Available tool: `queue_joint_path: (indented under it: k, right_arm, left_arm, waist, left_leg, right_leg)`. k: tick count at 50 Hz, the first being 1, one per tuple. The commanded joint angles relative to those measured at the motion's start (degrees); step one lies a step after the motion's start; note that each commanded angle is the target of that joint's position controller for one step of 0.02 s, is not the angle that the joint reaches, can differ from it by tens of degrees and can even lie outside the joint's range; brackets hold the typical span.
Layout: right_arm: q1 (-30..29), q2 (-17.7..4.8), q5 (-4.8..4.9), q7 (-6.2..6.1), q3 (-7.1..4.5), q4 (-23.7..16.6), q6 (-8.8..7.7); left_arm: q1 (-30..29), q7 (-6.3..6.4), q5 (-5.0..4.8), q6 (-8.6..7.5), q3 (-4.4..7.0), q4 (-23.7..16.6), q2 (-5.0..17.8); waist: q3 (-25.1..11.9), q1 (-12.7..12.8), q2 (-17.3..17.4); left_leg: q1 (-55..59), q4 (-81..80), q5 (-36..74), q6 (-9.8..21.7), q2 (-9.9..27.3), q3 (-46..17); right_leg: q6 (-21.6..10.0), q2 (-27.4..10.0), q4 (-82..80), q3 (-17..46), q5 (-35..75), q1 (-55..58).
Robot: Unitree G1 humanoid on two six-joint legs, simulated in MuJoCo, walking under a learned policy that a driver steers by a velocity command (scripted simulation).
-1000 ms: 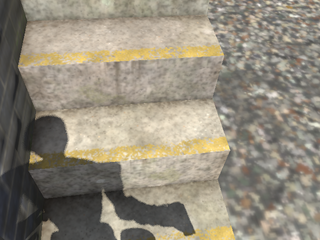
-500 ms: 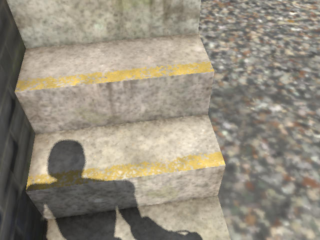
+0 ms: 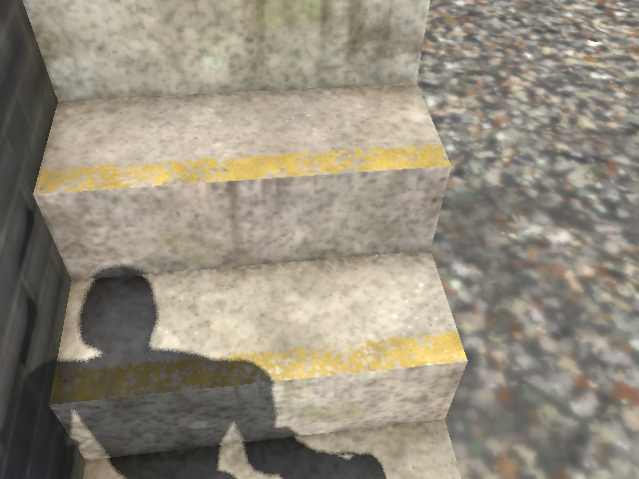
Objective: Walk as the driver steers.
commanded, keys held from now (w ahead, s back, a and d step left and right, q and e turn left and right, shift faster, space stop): w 1.00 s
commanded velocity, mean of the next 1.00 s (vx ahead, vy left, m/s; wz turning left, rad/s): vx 0.49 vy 0.00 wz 0.00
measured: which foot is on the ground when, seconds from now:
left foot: down 0.00-1.00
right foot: down 0.00-1.00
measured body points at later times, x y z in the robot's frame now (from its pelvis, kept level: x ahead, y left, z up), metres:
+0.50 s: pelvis -0.02 +0.01 +0.01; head -0.02 +0.01 +0.46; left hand +0.11 +0.27 -0.12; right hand +0.13 -0.24 -0.10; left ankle -0.04 +0.13 -0.74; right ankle -0.09 -0.12 -0.74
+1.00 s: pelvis -0.04 +0.00 +0.01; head -0.03 +0.01 +0.46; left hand +0.08 +0.27 -0.12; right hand +0.11 -0.25 -0.10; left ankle -0.04 +0.14 -0.74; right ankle -0.09 -0.13 -0.74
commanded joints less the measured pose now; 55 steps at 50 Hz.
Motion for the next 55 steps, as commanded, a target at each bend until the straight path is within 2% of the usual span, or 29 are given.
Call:
queue_joint_path:
  k: [1, 5, 6, 7, 11, 12, 14, 20, 22, 30, 31, 41, 55]
  right_arm:
    - [-1.0, -6.3, 0.06, -0.35, -1.03, -3.2, -0.57]
    - [-2.5, -6.5, 0.45, -0.33, -0.64, -3.4, -0.99]
    - [-2.8, -7.3, 0.44, -0.53, -1.06, -3.8, -0.79]
    - [-3.1, -7.1, 0.48, -0.55, -0.98, -3.9, -0.72]
    - [-4.7, -6.3, 0.57, -0.32, -0.66, -4.1, -0.71]
    - [-4.8, -6.0, 0.73, -0.25, -0.59, -4.0, -0.89]
    - [-5.6, -6.1, 0.70, -0.23, -0.51, -4.0, -0.97]
    - [-7.9, -6.9, 0.62, -0.03, -0.56, -3.7, -0.89]
    - [-8.7, -7.0, 0.51, 0.04, -0.53, -3.5, -0.90]
    - [-9.2, -7.7, 0.52, 0.27, -0.65, -2.0, -1.12]
    - [-9.7, -8.2, 0.30, 0.27, -0.72, -2.0, -1.01]
    - [-10.3, -8.2, 0.51, 0.47, -0.46, -0.3, -1.28]
    - [-10.1, -8.7, 0.62, 0.36, -0.04, 0.9, -1.45]
  left_arm:
    - [-1.6, 0.14, 0.24, -0.83, 0.23, -2.4, 4.8]
    - [-3.0, 0.35, -0.04, -0.74, 0.06, -2.5, 6.0]
    - [-3.7, 0.45, -0.41, -0.92, -0.15, -2.6, 6.2]
    - [-4.0, 0.49, -0.48, -0.97, -0.35, -2.6, 6.0]
    - [-5.3, 0.52, -0.19, -0.94, -0.88, -2.7, 6.1]
    - [-6.1, 0.45, 0.25, -0.78, -0.68, -2.7, 6.8]
    - [-6.7, 0.27, 0.10, -0.76, -0.83, -2.7, 6.7]
    - [-8.9, -0.10, -0.01, -1.10, -1.15, -2.0, 7.2]
    - [-9.6, -0.19, 0.11, -1.28, -1.32, -1.8, 7.1]
    - [-9.6, -0.37, 0.00, -2.08, -1.63, -0.4, 7.6]
    - [-9.3, -0.35, -0.32, -2.34, -1.97, -0.2, 6.9]
    - [-9.2, -0.50, -0.20, -2.82, -2.44, 0.2, 7.5]
    - [-8.9, -0.60, -0.25, -2.68, -2.77, 0.4, 8.2]
  waist:
    - [-3.2, -0.2, 3.2]
    - [-5.6, -0.1, 2.1]
    - [-5.5, -0.3, 2.2]
    - [-6.0, -0.3, 2.0]
    - [-6.4, -0.3, 2.0]
    - [-6.6, -0.6, 1.9]
    - [-6.9, -0.4, 1.8]
    - [-6.0, -0.6, 1.5]
    - [-4.7, -0.7, 1.6]
    - [-4.8, -0.8, 1.9]
    - [-4.4, -0.6, 1.9]
    - [-4.6, -0.7, 1.5]
    - [-5.0, -0.5, 1.4]
  left_leg:
    - [5.8, -3.4, 36.1, 3.6, 4.2, -3.3]
    - [6.2, -5.3, 37.5, 2.3, 3.8, -2.5]
    - [6.6, -5.3, 36.1, 2.2, 3.5, -2.9]
    - [7.0, -5.9, 35.8, 2.2, 3.7, -3.0]
    - [6.5, -7.7, 34.2, 1.8, 3.9, -3.4]
    - [6.0, -8.2, 33.6, 1.7, 3.8, -3.3]
    - [5.8, -9.2, 32.0, 1.3, 3.7, -3.2]
    - [5.6, -12.3, 23.4, 0.5, 3.4, -3.7]
    - [5.2, -13.3, 21.0, 0.3, 3.4, -4.0]
    - [5.4, -14.6, 18.3, -0.3, 3.5, -4.1]
    - [5.5, -14.5, 18.0, -0.3, 3.6, -4.2]
    - [5.2, -14.6, 18.6, -0.5, 3.8, -4.4]
    - [5.3, -14.8, 20.5, -0.8, 4.0, -4.5]
  right_leg:
    - [-2.1, -3.6, -2.2, 0.7, 34.8, -2.7]
    - [-1.0, -5.5, -4.9, 0.5, 40.9, 1.9]
    - [-0.7, -5.6, -5.2, 0.0, 40.2, 1.6]
    - [-0.5, -5.9, -5.9, -0.1, 39.9, 1.7]
    - [0.2, -7.1, -8.5, -0.5, 39.4, 3.1]
    - [0.1, -7.2, -8.4, -0.5, 39.6, 3.6]
    - [0.2, -7.6, -9.3, -0.5, 39.1, 3.8]
    - [0.0, -7.4, -12.9, 0.1, 30.6, 2.5]
    - [-0.1, -7.4, -14.1, 0.3, 27.8, 1.5]
    - [-0.3, -7.2, -16.1, 0.5, 23.0, 0.8]
    - [-0.1, -7.3, -16.5, 0.4, 22.3, 0.2]
    - [0.0, -7.5, -16.8, 0.6, 23.4, 0.1]
    - [-0.1, -7.7, -16.8, 0.7, 26.0, 1.0]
